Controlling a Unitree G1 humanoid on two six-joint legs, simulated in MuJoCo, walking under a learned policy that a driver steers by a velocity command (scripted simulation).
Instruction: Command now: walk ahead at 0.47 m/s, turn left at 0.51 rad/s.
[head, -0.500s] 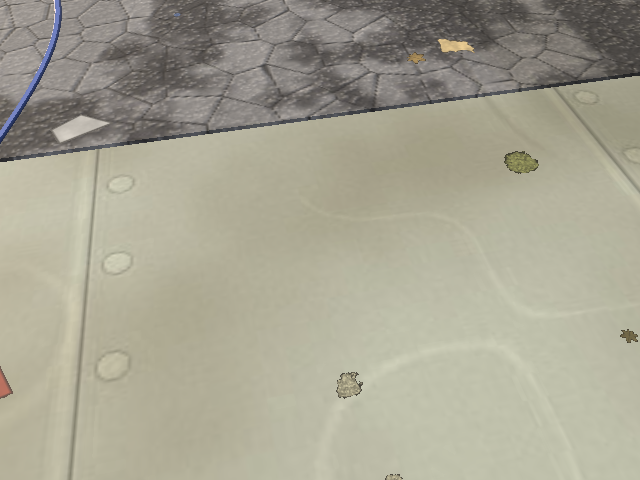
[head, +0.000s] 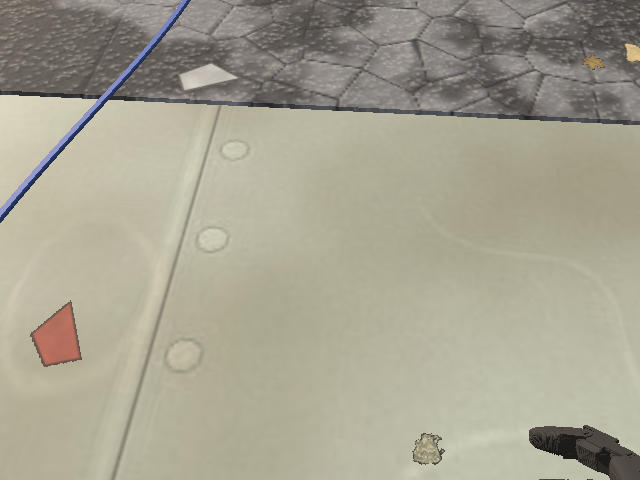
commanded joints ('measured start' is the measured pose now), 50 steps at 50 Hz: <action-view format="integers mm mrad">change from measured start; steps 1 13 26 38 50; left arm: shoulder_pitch -51 -264 -106 -121 -51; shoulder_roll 207 117 242 168 176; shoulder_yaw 40 23 64 44 36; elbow -99 -306 -327 -249 -198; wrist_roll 6 24 17 -11 -8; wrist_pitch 2 -46 -94 -54 -6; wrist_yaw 16 -7 -35 -41 -15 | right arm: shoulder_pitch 394 234 346 171 248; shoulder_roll -246 -190 -127 -74 -200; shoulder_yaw -109 -79 -43 -18 -67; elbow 23 -19 22 -38 -19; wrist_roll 3 -16 -30 -29 -51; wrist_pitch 15 -24 6 -17 -51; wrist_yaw -28 -71 -80 -68 -46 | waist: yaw -271 -69 25 -47 -144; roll -43 11 23 -89 -50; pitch -227 -22 -282 -32 -214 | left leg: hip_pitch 656 251 370 -96 500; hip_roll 9 99 64 119 85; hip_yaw -142 -362 -357 -131 -130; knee -33 -400 220 277 -124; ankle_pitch -82 84 199 -92 413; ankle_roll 105 172 11 -129 -1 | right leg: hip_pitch -371 -805 -186 -336 -318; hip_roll -189 -91 -157 -184 -91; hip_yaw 28 276 398 401 259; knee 658 588 169 -161 324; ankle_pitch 1054 395 484 527 787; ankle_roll -55 58 -163 -251 -68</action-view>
